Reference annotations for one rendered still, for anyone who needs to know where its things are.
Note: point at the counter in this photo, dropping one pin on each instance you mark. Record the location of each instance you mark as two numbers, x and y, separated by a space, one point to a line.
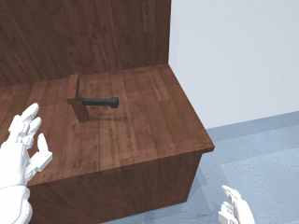
107 163

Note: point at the left robot hand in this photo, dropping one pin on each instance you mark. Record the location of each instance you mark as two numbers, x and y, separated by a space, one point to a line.
14 155

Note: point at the right robot hand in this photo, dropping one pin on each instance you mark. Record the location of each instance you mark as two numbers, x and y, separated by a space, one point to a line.
237 214

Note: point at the tap lever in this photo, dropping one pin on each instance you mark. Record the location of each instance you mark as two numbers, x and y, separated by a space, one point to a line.
113 102

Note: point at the left robot forearm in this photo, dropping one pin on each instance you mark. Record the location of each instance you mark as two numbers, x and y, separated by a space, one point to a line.
14 205

